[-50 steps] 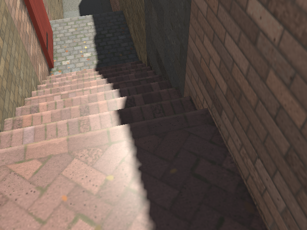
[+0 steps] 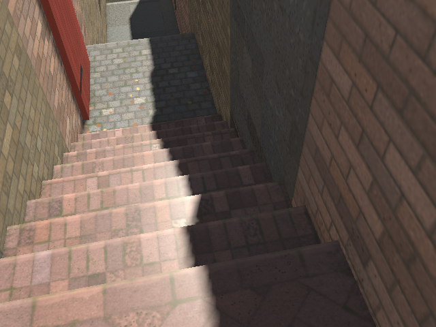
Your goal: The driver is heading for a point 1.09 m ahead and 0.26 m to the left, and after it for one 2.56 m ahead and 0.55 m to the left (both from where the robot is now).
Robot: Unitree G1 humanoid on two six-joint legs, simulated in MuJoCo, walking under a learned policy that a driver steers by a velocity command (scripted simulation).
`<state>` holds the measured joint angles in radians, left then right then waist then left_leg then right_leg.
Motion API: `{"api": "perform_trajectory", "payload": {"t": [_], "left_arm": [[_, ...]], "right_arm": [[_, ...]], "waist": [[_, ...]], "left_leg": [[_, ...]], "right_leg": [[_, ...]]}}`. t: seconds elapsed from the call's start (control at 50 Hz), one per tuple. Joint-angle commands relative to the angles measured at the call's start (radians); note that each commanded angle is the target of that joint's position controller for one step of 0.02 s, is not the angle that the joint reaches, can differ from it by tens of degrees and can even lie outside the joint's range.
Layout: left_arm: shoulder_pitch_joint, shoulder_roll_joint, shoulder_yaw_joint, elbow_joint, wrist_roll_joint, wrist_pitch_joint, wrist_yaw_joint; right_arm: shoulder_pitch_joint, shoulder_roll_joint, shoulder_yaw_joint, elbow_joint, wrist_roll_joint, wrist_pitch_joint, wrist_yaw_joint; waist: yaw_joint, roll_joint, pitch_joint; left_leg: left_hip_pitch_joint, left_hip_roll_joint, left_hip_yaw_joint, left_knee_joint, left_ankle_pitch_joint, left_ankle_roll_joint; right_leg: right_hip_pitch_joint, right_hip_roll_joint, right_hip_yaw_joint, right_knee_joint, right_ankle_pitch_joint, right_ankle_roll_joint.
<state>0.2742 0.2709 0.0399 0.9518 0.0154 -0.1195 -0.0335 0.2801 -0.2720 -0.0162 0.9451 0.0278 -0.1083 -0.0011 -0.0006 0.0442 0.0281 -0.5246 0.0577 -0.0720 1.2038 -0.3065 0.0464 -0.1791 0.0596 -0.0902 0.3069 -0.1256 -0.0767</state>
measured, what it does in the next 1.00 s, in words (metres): walks ahead, turning left: left foot, then right foot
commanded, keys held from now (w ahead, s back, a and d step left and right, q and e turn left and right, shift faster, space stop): w+q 0.54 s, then w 0.46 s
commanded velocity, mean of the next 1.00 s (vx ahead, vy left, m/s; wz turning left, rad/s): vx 0.50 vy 0.00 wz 0.36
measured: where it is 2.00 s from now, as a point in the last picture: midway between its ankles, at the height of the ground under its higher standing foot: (146, 273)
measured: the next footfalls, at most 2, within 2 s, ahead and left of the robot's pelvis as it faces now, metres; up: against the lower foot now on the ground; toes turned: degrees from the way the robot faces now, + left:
left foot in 0.36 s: +0.37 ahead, +0.20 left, +0.00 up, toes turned +13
right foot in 0.86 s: +0.63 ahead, +0.08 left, +0.00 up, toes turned +22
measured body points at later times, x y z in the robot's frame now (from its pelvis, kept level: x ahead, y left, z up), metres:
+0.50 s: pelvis +0.28 +0.11 -0.02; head +0.31 +0.13 +0.43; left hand +0.32 +0.40 -0.14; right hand +0.45 -0.12 -0.13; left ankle +0.33 +0.20 -0.74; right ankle +0.22 -0.07 -0.64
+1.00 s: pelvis +0.54 +0.15 -0.03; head +0.54 +0.15 +0.42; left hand +0.47 +0.42 -0.15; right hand +0.74 -0.04 -0.15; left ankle +0.42 +0.25 -0.64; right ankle +0.59 +0.07 -0.74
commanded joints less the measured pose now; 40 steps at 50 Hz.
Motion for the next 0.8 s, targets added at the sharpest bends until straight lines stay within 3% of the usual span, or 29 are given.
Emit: {"api": "perform_trajectory", "payload": {"t": [0.02,0.08,0.16,0.18,0.24,0.26,0.3,0.32,0.34,0.36,0.38,0.4,0.42,0.44,0.46,0.5,0.54,0.58,0.62,0.66,0.7,0.72,0.76,0.8], "left_arm": [[-0.023,0.120,0.020,-0.034,0.007,-0.021,0.007],[0.016,0.140,0.023,-0.015,0.008,-0.011,0.026],[0.063,0.153,0.021,-0.015,0.000,-0.002,0.041],[0.091,0.154,0.020,-0.010,-0.011,0.001,0.045],[0.114,0.176,0.027,-0.011,-0.018,0.026,0.048],[0.087,0.153,0.020,-0.015,-0.020,0.038,0.050],[0.069,0.192,0.030,-0.035,-0.025,0.060,0.062],[0.056,0.212,0.038,-0.046,-0.032,0.072,0.064],[0.036,0.234,0.047,-0.054,-0.039,0.086,0.067],[0.067,0.204,0.035,-0.077,-0.030,0.080,0.068],[0.218,0.029,-0.014,-0.115,0.018,0.046,0.046],[0.138,0.091,-0.010,-0.145,-0.028,-0.005,0.030],[0.011,0.158,0.013,-0.174,-0.071,-0.028,0.024],[-0.047,0.139,0.007,-0.198,-0.066,-0.039,0.031],[-0.071,0.125,0.006,-0.197,-0.036,-0.039,0.044],[-0.020,0.126,0.018,-0.195,-0.020,-0.016,0.048],[-0.021,0.107,0.016,-0.204,-0.008,0.000,0.042],[-0.082,0.089,0.008,-0.223,0.005,0.013,0.037],[-0.145,0.079,0.004,-0.231,0.003,0.014,0.039],[-0.213,0.068,0.001,-0.248,0.006,0.005,0.026],[-0.206,0.048,-0.002,-0.238,0.004,-0.001,0.017],[-0.114,0.074,0.016,-0.183,-0.001,-0.004,0.011],[-0.151,0.116,0.032,-0.192,-0.001,-0.007,0.009],[-0.188,0.116,0.033,-0.208,0.006,-0.020,0.000]], "right_arm": [[0.081,-0.043,-0.015,-0.039,-0.001,0.025,-0.009],[-0.011,-0.043,-0.024,-0.095,-0.018,0.028,-0.005],[-0.136,-0.010,-0.020,-0.154,-0.018,0.029,0.009],[-0.191,-0.003,-0.016,-0.182,-0.011,0.027,0.018],[-0.258,-0.014,-0.018,-0.246,-0.011,0.028,0.045],[-0.255,-0.033,-0.026,-0.253,-0.004,0.034,0.061],[-0.240,-0.053,-0.037,-0.276,0.000,0.028,0.087],[-0.172,-0.075,-0.051,-0.270,0.001,0.034,0.090],[-0.004,-0.106,-0.076,-0.226,0.000,0.044,0.079],[0.153,-0.186,-0.113,-0.189,0.000,0.050,0.055],[0.185,-0.328,-0.140,-0.185,0.002,0.057,0.039],[0.242,-0.271,-0.123,-0.208,-0.001,0.048,0.042],[0.228,-0.206,-0.107,-0.195,-0.012,0.041,0.041],[0.158,-0.169,-0.097,-0.205,-0.007,0.038,0.036],[0.065,-0.123,-0.082,-0.227,-0.009,0.038,0.035],[-0.020,-0.078,-0.066,-0.257,-0.036,0.044,0.028],[0.003,-0.088,-0.072,-0.254,-0.024,0.044,0.010],[0.060,-0.121,-0.085,-0.235,-0.021,0.047,-0.012],[0.103,-0.115,-0.085,-0.215,-0.019,0.046,-0.028],[0.112,-0.105,-0.080,-0.206,-0.018,0.052,-0.036],[0.107,-0.111,-0.084,-0.204,-0.033,0.059,-0.024],[0.115,-0.130,-0.089,-0.200,-0.064,0.055,-0.015],[0.108,-0.083,-0.076,-0.199,-0.042,0.050,-0.010],[0.123,-0.076,-0.070,-0.191,-0.037,0.059,-0.018]], "waist": [[-0.046,-0.089,0.031],[-0.030,-0.107,0.046],[0.024,-0.122,0.059],[0.045,-0.126,0.077],[0.053,-0.113,0.100],[0.051,-0.128,0.095],[0.025,-0.153,0.051],[-0.014,-0.151,0.005],[-0.096,-0.116,-0.090],[-0.153,-0.038,-0.183],[-0.035,0.260,-0.301],[-0.095,0.202,-0.506],[-0.124,0.122,-0.368],[-0.094,0.046,-0.236],[-0.047,-0.036,-0.171],[0.029,0.000,-0.133],[0.045,-0.008,-0.086],[0.029,-0.021,-0.046],[0.001,-0.001,-0.028],[-0.020,0.028,-0.018],[-0.026,0.064,-0.035],[-0.012,0.075,-0.093],[-0.013,0.037,-0.025],[-0.019,0.042,0.007]], "left_leg": [[-0.114,0.070,-0.058,-0.007,0.089,-0.022],[-0.201,0.060,-0.048,-0.128,0.258,-0.041],[-0.161,0.038,0.053,-0.390,0.470,-0.034],[-0.176,0.039,0.059,-0.425,0.483,-0.033],[-0.240,0.040,0.063,-0.512,0.387,-0.009],[-0.231,0.033,0.074,-0.543,0.349,0.007],[-0.129,-0.009,0.135,-0.570,0.215,0.040],[-0.024,-0.050,0.164,-0.574,0.156,0.061],[0.181,-0.110,0.206,-0.602,0.194,0.097],[0.460,-0.088,0.101,-0.630,0.265,0.142],[0.851,0.199,-0.434,-0.653,0.254,0.328],[0.968,0.306,-0.802,-0.876,0.070,0.418],[0.905,0.268,-0.672,-0.900,0.072,0.337],[0.744,0.223,-0.534,-0.887,0.142,0.291],[0.572,0.175,-0.419,-0.888,0.250,0.261],[0.395,0.107,-0.323,-0.935,0.319,0.243],[0.307,0.083,-0.271,-0.957,0.336,0.252],[0.300,0.091,-0.250,-0.989,0.353,0.258],[0.329,0.079,-0.221,-0.990,0.349,0.235],[0.312,0.036,-0.165,-0.978,0.328,0.193],[0.208,0.002,-0.116,-0.965,0.345,0.177],[0.224,0.057,-0.152,-0.925,0.413,0.194],[0.337,0.081,-0.188,-0.860,0.471,0.198],[0.471,0.107,-0.222,-0.767,0.591,0.191]], "right_leg": [[-0.046,-0.308,0.193,-0.240,0.069,-0.163],[-0.035,-0.287,0.085,-0.224,0.140,-0.132],[0.017,-0.265,-0.032,-0.193,0.155,-0.088],[0.048,-0.286,-0.022,-0.192,0.132,-0.089],[0.204,-0.344,-0.034,-0.142,0.161,-0.072],[0.240,-0.343,-0.056,-0.090,0.234,-0.056],[0.263,-0.358,-0.080,0.010,0.470,-0.025],[0.265,-0.358,-0.084,0.123,0.634,-0.013],[0.230,-0.319,-0.117,0.324,0.754,0.003],[0.049,-0.269,-0.125,0.613,0.614,0.042],[-0.403,-0.078,-0.069,1.033,-0.327,0.110],[-0.541,-0.005,0.166,1.198,-0.474,0.102],[-0.637,-0.069,0.206,1.182,-0.397,0.060],[-0.641,-0.108,0.191,1.107,-0.321,0.041],[-0.575,-0.144,0.190,1.026,-0.247,0.038],[-0.437,-0.178,0.201,0.929,-0.183,0.042],[-0.425,-0.174,0.172,0.824,-0.181,0.067],[-0.468,-0.166,0.161,0.702,-0.083,0.093],[-0.498,-0.160,0.163,0.561,0.052,0.105],[-0.437,-0.132,0.144,0.405,0.217,0.090],[-0.260,-0.079,0.092,0.395,0.324,0.087],[-0.197,-0.084,0.101,0.581,0.384,0.075],[-0.345,-0.104,0.125,0.571,0.241,0.040],[-0.446,-0.107,0.118,0.535,0.090,0.010]]}}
